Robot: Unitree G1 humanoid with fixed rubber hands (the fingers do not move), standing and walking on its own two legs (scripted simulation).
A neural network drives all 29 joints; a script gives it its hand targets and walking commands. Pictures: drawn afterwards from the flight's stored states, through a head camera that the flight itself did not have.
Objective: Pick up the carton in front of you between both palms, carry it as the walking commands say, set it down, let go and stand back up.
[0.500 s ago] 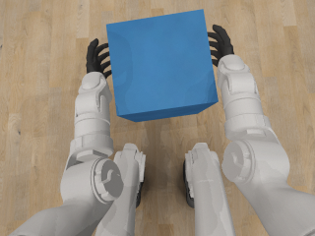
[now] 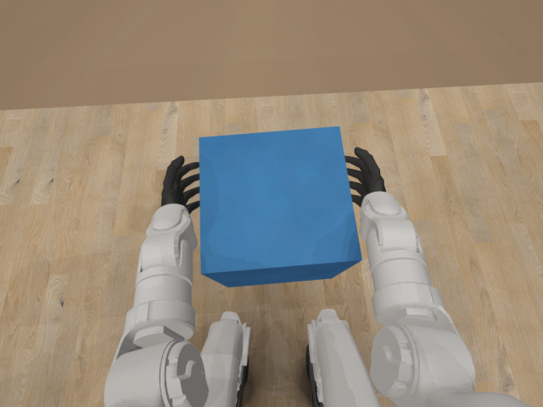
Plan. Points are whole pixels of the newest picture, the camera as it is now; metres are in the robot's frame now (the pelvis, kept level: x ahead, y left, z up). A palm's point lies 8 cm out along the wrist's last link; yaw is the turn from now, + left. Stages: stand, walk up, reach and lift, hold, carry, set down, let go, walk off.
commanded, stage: reach and lift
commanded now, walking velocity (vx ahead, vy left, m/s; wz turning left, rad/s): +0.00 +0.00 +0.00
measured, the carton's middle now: (275, 218) +0.41 +0.01 -0.11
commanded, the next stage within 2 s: hold in 1.74 s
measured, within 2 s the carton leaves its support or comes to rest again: neither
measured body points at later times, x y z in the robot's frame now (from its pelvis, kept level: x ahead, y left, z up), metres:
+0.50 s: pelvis +0.05 +0.00 +0.13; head +0.09 +0.00 +0.58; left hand +0.38 +0.16 +0.12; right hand +0.38 -0.15 +0.11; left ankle +0.07 +0.13 -0.58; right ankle +0.08 -0.12 -0.58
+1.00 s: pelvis +0.04 +0.01 +0.16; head +0.02 +0.01 +0.61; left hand +0.36 +0.16 +0.18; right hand +0.35 -0.15 +0.18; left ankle +0.07 +0.13 -0.58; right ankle +0.08 -0.12 -0.58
